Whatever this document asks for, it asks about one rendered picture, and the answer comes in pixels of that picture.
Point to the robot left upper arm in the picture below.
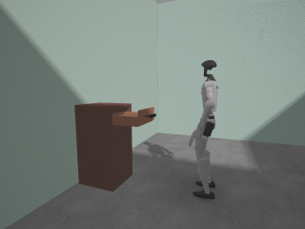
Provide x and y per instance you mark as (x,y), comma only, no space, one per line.
(209,91)

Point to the handle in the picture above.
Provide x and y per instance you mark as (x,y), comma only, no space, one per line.
(151,115)

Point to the robot right shin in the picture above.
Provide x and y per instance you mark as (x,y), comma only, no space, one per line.
(209,165)

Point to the cabinet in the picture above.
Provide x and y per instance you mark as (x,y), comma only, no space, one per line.
(104,150)

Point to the robot left shin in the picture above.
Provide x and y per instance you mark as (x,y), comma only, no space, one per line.
(204,174)

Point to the left robot hand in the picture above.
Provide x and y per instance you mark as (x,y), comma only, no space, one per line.
(197,134)

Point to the drawer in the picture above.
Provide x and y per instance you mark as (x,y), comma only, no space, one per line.
(133,119)

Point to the left robot forearm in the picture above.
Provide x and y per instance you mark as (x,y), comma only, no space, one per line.
(206,113)

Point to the robot shin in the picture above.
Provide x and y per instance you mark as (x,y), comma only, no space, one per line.
(204,174)
(209,165)

